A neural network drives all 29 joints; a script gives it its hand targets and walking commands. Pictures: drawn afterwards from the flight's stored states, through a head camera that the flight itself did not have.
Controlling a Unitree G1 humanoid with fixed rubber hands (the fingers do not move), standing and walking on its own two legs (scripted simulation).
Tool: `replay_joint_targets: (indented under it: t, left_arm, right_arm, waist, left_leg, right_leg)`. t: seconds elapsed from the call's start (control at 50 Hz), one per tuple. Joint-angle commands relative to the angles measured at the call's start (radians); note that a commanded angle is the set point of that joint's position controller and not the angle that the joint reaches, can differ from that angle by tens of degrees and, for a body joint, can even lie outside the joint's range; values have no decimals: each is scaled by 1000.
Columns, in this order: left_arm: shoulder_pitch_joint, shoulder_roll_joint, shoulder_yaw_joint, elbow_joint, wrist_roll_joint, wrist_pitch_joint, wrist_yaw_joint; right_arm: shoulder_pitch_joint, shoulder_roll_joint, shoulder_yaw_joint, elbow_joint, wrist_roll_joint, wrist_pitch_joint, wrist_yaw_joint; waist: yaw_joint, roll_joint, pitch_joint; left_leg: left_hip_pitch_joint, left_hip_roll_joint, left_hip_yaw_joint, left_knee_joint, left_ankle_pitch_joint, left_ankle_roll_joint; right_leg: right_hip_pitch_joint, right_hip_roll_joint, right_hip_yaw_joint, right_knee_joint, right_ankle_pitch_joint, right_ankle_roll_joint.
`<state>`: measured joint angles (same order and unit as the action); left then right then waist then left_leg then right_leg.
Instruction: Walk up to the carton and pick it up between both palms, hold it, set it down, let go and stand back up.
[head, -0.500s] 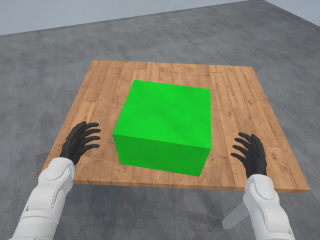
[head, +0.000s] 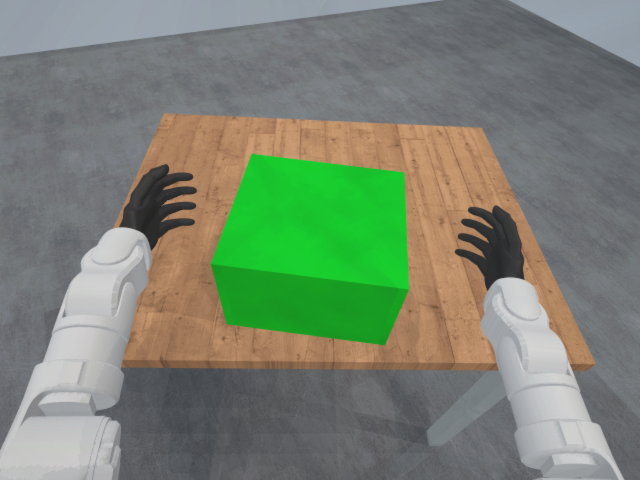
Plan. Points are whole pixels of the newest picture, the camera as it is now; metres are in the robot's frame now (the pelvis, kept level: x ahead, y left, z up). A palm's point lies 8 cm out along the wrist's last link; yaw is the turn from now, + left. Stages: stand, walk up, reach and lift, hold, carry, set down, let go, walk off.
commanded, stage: reach and lift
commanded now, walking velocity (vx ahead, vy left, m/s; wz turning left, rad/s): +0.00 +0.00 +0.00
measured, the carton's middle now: (316, 247) +0.45 -0.01 -0.01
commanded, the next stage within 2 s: none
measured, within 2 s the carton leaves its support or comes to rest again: neither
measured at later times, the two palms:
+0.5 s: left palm (165, 172) +0.45 +0.18 +0.14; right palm (495, 214) +0.40 -0.23 +0.12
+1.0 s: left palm (183, 194) +0.46 +0.17 +0.10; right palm (484, 226) +0.41 -0.24 +0.09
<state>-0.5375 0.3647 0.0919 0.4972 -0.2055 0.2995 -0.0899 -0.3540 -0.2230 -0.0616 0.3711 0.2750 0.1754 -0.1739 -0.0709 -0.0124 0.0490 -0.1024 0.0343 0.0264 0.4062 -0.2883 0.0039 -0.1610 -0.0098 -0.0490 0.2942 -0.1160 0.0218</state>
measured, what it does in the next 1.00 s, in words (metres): stands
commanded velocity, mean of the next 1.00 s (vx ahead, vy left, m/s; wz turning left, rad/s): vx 0.00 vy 0.00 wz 0.00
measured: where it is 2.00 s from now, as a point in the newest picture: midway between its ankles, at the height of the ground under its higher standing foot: outside the picture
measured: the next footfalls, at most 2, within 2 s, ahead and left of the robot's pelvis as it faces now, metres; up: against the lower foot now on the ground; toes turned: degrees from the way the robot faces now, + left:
none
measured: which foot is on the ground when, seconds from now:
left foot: down 0.00-1.00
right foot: down 0.00-1.00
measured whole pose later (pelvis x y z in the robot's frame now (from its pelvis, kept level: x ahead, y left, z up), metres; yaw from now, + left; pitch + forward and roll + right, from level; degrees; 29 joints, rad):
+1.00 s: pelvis -0.01 -0.01 -0.01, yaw +2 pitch +15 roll -1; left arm -1.18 0.38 -0.23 1.60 -0.34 -0.17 -0.09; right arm -1.00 -0.24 0.05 1.31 0.35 -0.09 -0.12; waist -0.14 0.01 -0.15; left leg -0.51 0.03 -0.02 0.53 -0.28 -0.01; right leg -0.56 -0.02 -0.07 0.42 -0.12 0.00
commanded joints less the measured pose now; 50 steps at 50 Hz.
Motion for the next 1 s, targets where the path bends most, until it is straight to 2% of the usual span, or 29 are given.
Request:
replay_joint_targets:
  t: [0.0, 0.12, 0.26, 0.64, 0.82, 0.84, 0.88, 0.92, 0.94, 0.98]
  left_arm:
    - [-444, 147, 19, -30, -5, -55, 10]
    - [-595, 152, -25, 161, -22, -115, 18]
    - [-741, 170, -80, 347, -54, -176, 22]
    - [-1070, 221, -241, 723, -173, -303, 39]
    - [-1032, 201, -285, 919, -172, -402, 15]
    - [-1035, 148, -313, 976, -145, -411, 8]
    - [-1006, 119, -320, 1015, -127, -451, 1]
    - [-1000, 111, -322, 1023, -120, -502, -1]
    - [-990, 108, -313, 1025, -132, -530, 0]
    - [-1024, 124, -301, 996, -132, -586, 15]
  right_arm:
    - [-400, -128, -49, -42, -15, -37, 17]
    - [-554, -140, -56, 116, -36, -56, 32]
    - [-715, -157, -46, 274, -41, -82, 32]
    - [-1072, -202, 25, 599, 34, -131, 36]
    - [-1054, -165, 92, 742, 76, -196, 33]
    - [-1041, -154, 85, 806, 63, -211, 37]
    - [-991, -132, 99, 867, 74, -245, 47]
    - [-972, -132, 102, 879, 75, -294, 54]
    - [-974, -129, 105, 851, 75, -319, 58]
    - [-985, -122, 87, 817, 60, -372, 59]
  waist:
    - [-1, 88, -386]
    - [-10, 61, -443]
    - [-26, 45, -518]
    - [-64, 95, -716]
    - [-84, 85, -706]
    - [-80, 79, -680]
    - [-79, 102, -642]
    - [-79, 126, -667]
    - [-69, 104, -672]
    - [-62, 103, -769]
  left_leg:
    - [-89, -40, 4, -52, 393, -61]
    - [-112, -41, 2, -48, 354, -46]
    - [-128, -48, 2, -17, 387, -46]
    - [-158, -46, -14, 70, 471, -77]
    - [-260, -50, -25, 81, 465, -59]
    - [-264, -43, -42, 75, 433, -70]
    - [-256, -44, -39, 83, 432, -76]
    - [-254, -44, -35, 103, 445, -78]
    - [-263, -40, -48, 109, 440, -77]
    - [-278, -38, -34, 133, 435, -81]
  right_leg:
    - [264, 48, 21, 43, 214, -39]
    - [239, 46, 17, 53, 205, -36]
    - [221, 47, 14, 72, 265, -32]
    - [66, 44, -5, 128, 369, -38]
    - [54, 21, -2, 160, 397, -30]
    - [19, 27, -7, 158, 390, -29]
    - [-37, 30, -10, 158, 361, -22]
    - [-71, 24, -12, 170, 371, -22]
    - [-99, 25, -16, 175, 350, -24]
    - [-130, 24, -22, 197, 338, -17]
